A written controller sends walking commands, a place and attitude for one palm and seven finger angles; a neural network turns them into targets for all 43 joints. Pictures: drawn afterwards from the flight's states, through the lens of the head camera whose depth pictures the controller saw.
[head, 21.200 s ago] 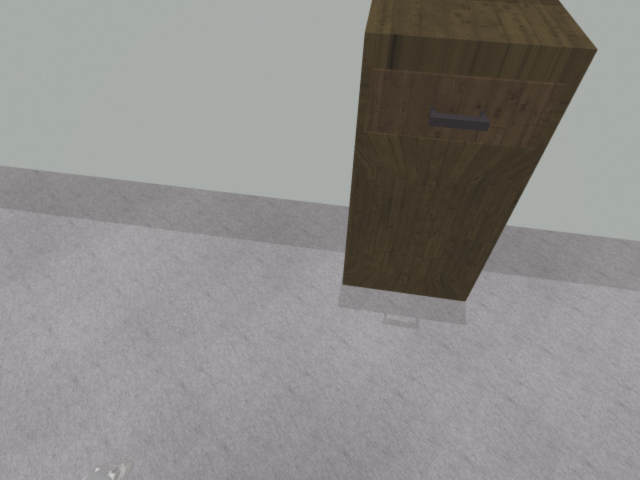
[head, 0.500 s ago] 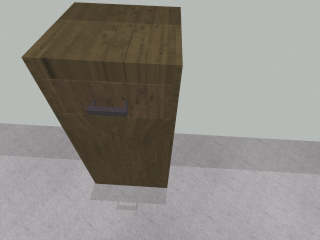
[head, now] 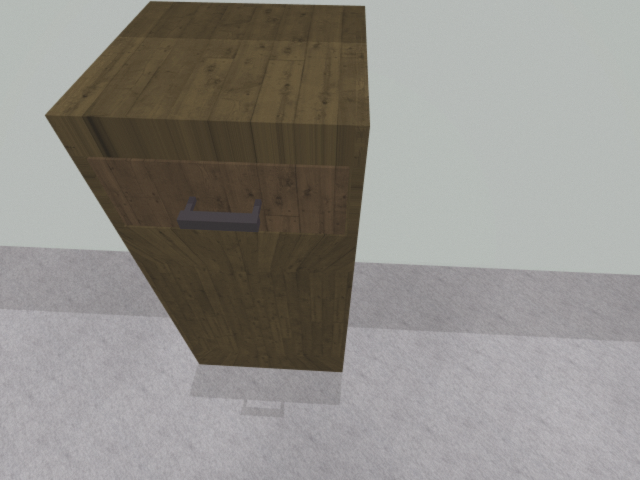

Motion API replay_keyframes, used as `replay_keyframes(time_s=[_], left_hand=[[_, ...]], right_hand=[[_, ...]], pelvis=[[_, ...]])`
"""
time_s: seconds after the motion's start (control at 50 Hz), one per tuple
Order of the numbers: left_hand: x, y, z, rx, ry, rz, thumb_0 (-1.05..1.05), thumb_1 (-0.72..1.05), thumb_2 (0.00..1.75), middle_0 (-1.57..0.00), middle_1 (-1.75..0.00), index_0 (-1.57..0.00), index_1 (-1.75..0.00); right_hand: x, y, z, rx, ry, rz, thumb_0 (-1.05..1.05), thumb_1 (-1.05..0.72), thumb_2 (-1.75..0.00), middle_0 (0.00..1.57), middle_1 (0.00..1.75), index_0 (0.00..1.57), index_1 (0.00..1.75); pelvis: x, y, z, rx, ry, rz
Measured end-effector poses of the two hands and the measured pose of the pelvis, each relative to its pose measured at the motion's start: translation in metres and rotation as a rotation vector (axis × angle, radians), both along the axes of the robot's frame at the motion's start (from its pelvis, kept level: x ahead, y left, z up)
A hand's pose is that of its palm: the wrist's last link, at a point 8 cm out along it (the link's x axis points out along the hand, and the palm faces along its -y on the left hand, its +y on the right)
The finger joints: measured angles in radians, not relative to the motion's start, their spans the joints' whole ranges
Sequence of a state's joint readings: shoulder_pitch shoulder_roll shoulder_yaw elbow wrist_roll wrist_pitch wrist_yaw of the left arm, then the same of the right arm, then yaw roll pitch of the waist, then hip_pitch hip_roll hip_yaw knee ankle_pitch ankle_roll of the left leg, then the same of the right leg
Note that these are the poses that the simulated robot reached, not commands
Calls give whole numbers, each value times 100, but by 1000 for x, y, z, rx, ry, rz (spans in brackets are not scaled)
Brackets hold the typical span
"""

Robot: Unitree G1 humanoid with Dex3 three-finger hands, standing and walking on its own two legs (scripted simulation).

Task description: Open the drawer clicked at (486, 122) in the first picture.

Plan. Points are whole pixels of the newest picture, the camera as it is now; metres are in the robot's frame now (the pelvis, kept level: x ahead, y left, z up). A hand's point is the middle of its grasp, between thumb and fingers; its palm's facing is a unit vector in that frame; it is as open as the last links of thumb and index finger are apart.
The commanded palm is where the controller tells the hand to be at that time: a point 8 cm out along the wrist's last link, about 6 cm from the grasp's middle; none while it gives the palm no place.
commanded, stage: raise the hand with hooked fingers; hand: left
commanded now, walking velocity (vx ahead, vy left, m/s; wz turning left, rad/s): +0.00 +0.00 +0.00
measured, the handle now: (222, 212) +0.51 +0.22 +0.00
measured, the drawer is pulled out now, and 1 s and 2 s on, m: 0.00 0.00 0.00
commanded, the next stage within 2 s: move the hooked fingers above the handle in 1.84 s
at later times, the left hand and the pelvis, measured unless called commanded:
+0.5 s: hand (144, 474) +0.13 +0.23 -0.06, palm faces +0.00 -0.11 -0.99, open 9.4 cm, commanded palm +0.14 +0.22 +0.02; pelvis -0.04 +0.00 -0.04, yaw +1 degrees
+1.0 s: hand (121, 361) +0.22 +0.25 +0.05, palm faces +0.12 -0.11 -0.99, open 12.3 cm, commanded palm +0.20 +0.25 +0.10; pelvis -0.03 +0.03 -0.01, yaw +1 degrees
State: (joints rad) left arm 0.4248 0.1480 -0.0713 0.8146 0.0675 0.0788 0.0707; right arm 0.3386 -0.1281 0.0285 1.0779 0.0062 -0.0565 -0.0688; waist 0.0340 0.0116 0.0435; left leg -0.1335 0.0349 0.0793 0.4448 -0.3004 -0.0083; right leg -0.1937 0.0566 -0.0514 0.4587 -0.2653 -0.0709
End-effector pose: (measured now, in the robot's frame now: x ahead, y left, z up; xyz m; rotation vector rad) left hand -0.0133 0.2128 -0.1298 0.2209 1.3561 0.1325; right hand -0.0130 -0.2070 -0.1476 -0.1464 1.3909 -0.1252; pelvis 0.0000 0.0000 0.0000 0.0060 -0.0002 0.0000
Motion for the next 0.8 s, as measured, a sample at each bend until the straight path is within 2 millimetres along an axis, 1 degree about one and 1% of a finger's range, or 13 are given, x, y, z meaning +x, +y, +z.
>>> replay_keyframes(time_s=[0.06, 0.1, 0.14, 0.18, 0.22, 0.26, 0.32, 0.36, 0.42, 0.48, 0.56, 0.68, 0.8], left_hand=[[52, 33, 47, 189, -283, -65, 8, 96, 89, -21, -32, -21, -31], [94, 42, 82, 312, -463, -172, 7, 93, 88, -21, -33, -21, -33], [136, 38, 116, 442, -639, -328, 6, 89, 87, -21, -35, -20, -34], [173, 24, 142, 573, -796, -487, 5, 85, 85, -21, -37, -20, -37], [194, 3, 159, 673, -919, -607, 4, 80, 84, -21, -39, -20, -39], [199, -17, 162, 728, -991, -699, 3, 75, 82, -21, -42, -20, -42], [182, -35, 149, 754, -1012, -786, 1, 68, 79, -22, -46, -21, -46], [162, -36, 136, 783, -974, -819, 1, 62, 77, -22, -49, -22, -49], [133, -20, 122, 876, -878, -851, 0, 54, 74, -24, -54, -23, -53], [122, 6, 124, 1021, -814, -869, 0, 46, 71, -25, -58, -25, -58], [140, 32, 151, 1167, -850, -846, 0, 36, 67, -27, -64, -27, -64], [191, 19, 194, 1120, -958, -817, 0, 22, 61, -27, -73, -27, -73], [210, 14, 193, 1035, -909, -934, 0, 9, 55, -28, -82, -27, -82]], right_hand=[[28, -19, 2, -56, -208, -40, 4, -93, -89, 20, 30, 20, 30], [56, -29, 5, -74, -348, -39, 4, -93, -89, 20, 30, 20, 30], [88, -36, 12, -83, -487, -5, 3, -93, -89, 20, 30, 20, 30], [120, -41, 23, -89, -606, 39, 3, -92, -89, 20, 30, 20, 30], [149, -43, 38, -87, -695, 74, 3, -92, -89, 19, 30, 20, 30], [172, -42, 53, -78, -741, 106, 2, -91, -89, 19, 30, 20, 30], [199, -36, 71, -62, -751, 173, 2, -91, -89, 19, 30, 20, 30], [212, -29, 77, -54, -739, 226, 2, -91, -89, 19, 30, 20, 30], [228, -15, 78, -39, -730, 287, 1, -91, -89, 19, 30, 20, 30], [237, 3, 70, -11, -728, 325, 1, -90, -89, 19, 30, 20, 30], [233, 27, 52, 48, -712, 348, 1, -90, -89, 19, 30, 20, 30], [195, 46, 34, 118, -613, 271, 1, -90, -89, 20, 30, 20, 30], [155, 29, 30, 87, -503, 188, 1, -90, -89, 20, 30, 21, 30]], pelvis=[[-3, 5, -2, 9, 6, 10], [-8, 8, -4, 14, 20, 17], [-14, 10, -8, 19, 43, 23], [-20, 12, -12, 24, 67, 25], [-24, 12, -16, 31, 87, 10], [-27, 11, -19, 41, 108, -14], [-31, 6, -23, 54, 127, -31], [-33, 3, -26, 55, 128, -28], [-36, 0, -30, 47, 128, -16], [-39, -2, -35, 36, 127, 7], [-45, 0, -39, 20, 110, 41], [-45, 7, -28, 18, 83, 38], [-37, 13, -16, 25, 65, -3]])
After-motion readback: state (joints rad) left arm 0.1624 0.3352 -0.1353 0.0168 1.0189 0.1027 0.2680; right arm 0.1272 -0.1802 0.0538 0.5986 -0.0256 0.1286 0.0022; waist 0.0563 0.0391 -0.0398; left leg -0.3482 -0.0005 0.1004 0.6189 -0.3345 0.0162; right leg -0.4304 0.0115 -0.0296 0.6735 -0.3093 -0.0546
